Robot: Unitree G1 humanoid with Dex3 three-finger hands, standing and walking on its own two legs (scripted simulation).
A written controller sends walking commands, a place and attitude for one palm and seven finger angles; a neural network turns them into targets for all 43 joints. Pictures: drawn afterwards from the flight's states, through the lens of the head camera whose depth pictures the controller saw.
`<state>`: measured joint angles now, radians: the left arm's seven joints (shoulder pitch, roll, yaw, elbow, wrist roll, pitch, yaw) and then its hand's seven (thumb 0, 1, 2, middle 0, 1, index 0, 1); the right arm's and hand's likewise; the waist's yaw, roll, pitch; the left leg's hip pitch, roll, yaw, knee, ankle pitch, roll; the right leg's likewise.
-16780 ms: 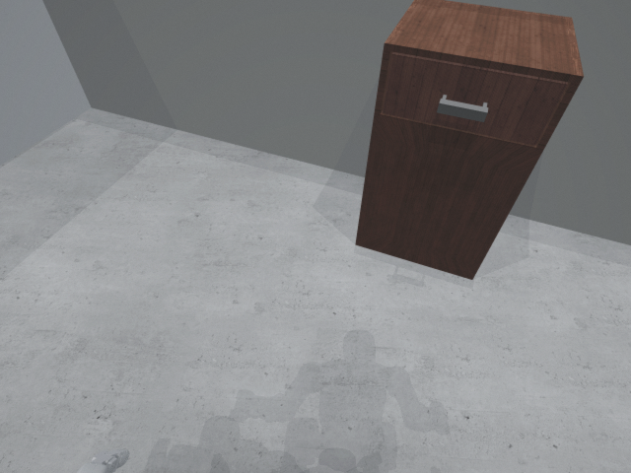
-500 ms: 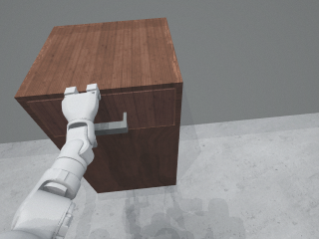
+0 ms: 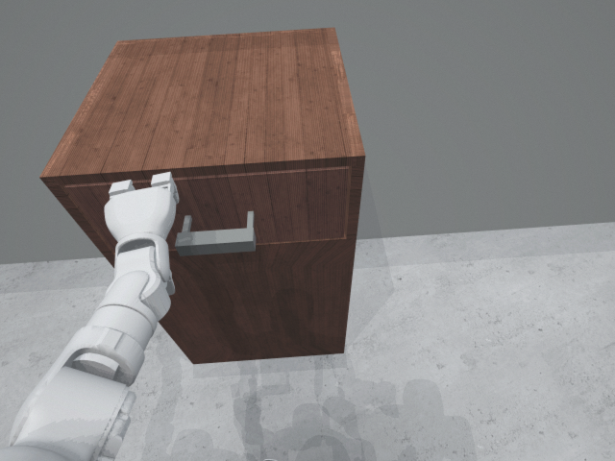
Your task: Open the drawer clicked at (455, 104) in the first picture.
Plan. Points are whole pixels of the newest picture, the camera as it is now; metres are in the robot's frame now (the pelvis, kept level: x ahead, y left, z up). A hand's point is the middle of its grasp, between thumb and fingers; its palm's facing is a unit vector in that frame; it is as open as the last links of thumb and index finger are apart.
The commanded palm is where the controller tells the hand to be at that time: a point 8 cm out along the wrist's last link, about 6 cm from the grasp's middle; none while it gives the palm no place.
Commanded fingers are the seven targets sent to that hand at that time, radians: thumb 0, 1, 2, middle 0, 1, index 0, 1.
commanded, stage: move the hooked fingers above the handle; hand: left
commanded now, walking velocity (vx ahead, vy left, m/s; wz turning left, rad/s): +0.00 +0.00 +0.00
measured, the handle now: (218, 230) +0.48 +0.18 -0.02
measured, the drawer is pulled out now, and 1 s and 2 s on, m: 0.00 0.00 0.00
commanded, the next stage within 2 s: lower the fingers behind the handle in 0.38 s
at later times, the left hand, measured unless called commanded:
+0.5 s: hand (152, 234) +0.42 +0.25 +0.05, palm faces -0.02 +0.00 -1.00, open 13.7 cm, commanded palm +0.40 +0.20 +0.10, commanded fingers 0.00 -0.50 0.30 -0.30 -1.20 -0.30 -1.20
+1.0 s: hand (165, 252) +0.41 +0.24 +0.01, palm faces -0.03 +0.06 -1.00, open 13.8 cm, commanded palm +0.40 +0.19 +0.06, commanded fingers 0.00 -0.50 0.30 -0.30 -1.20 -0.30 -1.20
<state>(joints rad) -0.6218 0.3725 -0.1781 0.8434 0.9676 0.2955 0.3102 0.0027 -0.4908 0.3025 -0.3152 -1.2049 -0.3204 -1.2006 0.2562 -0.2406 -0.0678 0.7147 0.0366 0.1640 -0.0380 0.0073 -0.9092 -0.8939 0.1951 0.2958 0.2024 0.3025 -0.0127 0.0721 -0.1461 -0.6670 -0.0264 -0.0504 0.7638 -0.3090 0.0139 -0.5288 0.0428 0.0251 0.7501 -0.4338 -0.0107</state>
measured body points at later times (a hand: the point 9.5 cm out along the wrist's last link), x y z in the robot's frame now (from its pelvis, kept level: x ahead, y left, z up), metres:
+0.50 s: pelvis +0.02 +0.00 +0.01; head +0.05 -0.03 +0.46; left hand +0.41 +0.24 +0.10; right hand +0.11 -0.25 -0.13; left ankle +0.03 +0.11 -0.71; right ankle -0.04 -0.12 -0.71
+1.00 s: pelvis +0.00 +0.00 -0.01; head +0.05 -0.03 +0.43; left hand +0.41 +0.23 +0.06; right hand +0.08 -0.24 -0.16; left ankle +0.03 +0.11 -0.71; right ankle -0.04 -0.12 -0.71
